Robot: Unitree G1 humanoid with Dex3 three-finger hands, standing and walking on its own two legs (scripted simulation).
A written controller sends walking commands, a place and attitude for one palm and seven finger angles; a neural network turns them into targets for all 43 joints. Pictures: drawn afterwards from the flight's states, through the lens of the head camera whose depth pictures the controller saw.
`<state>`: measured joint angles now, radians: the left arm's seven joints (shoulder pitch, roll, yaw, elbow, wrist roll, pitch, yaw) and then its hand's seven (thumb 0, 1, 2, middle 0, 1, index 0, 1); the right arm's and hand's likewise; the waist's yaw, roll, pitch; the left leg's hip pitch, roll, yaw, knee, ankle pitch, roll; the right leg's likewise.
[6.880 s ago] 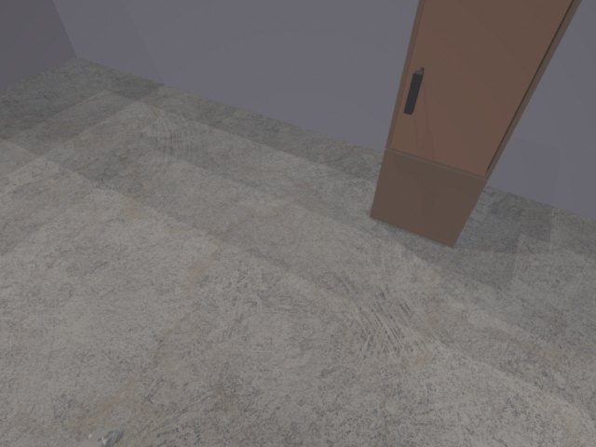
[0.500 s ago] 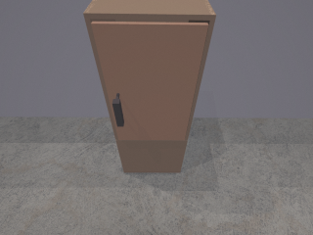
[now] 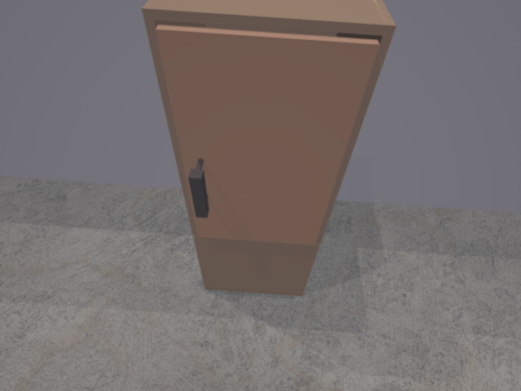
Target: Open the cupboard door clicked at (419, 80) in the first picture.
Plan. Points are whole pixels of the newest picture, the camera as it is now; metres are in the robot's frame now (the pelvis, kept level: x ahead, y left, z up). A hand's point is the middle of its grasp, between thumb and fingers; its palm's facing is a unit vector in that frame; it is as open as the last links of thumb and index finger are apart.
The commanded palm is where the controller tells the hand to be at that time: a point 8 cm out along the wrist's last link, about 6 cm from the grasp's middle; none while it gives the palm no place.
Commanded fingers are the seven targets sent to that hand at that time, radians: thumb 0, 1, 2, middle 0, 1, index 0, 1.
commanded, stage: come to a stop and stand still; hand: left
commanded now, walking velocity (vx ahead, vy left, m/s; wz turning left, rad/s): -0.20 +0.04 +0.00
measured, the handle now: (201, 187) +0.54 +0.18 -0.08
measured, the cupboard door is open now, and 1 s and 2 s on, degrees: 0 0 0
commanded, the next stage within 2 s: look again from close up in 1.08 s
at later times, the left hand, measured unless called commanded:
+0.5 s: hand out of the picture +0.08 +0.18 -0.17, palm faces +0.04 -0.98 -0.22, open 7.3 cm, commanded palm none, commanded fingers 0.00 0.90 0.90 -0.20 -0.30 -0.20 -0.30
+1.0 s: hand out of the picture -0.01 +0.15 -0.16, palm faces -0.01 -0.98 -0.20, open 7.3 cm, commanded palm none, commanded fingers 0.00 0.90 0.90 -0.20 -0.30 -0.20 -0.30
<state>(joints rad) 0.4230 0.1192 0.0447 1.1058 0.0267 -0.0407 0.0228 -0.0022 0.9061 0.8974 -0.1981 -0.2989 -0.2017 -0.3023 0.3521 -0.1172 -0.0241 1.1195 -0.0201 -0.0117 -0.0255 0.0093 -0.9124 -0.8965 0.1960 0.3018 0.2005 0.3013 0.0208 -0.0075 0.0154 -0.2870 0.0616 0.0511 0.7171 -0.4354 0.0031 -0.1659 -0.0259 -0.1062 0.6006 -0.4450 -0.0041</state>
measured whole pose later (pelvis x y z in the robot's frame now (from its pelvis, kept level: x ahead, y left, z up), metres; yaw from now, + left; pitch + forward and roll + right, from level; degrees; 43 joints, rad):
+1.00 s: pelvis -0.01 -0.02 +0.01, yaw -1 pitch -1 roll +0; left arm 0.31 0.13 -0.02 1.09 0.01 -0.02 0.04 0.00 0.91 0.90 -0.20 -0.30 -0.20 -0.30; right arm 0.27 -0.17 -0.01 1.06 -0.02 0.00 -0.01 0.01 -0.93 -0.90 0.20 0.30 0.20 0.30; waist 0.00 0.03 0.04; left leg -0.23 0.03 0.08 0.52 -0.29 0.01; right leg -0.23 0.00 -0.04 0.52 -0.28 -0.01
